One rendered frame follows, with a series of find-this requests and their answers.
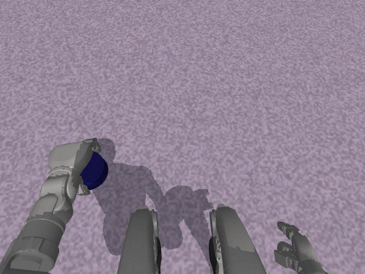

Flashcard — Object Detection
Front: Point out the right robot arm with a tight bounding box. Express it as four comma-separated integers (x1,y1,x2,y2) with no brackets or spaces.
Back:
297,259,328,274

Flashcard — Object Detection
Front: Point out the left robot hand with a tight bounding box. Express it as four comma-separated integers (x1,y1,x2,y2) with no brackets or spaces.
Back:
48,138,102,195

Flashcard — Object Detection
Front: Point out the right robot hand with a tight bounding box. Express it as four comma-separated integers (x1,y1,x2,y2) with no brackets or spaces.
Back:
274,221,318,273

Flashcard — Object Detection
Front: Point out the tin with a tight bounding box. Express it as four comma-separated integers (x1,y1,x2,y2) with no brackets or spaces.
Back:
80,151,108,190

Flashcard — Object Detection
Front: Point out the left robot arm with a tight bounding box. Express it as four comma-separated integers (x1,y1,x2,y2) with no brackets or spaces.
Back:
0,167,80,274

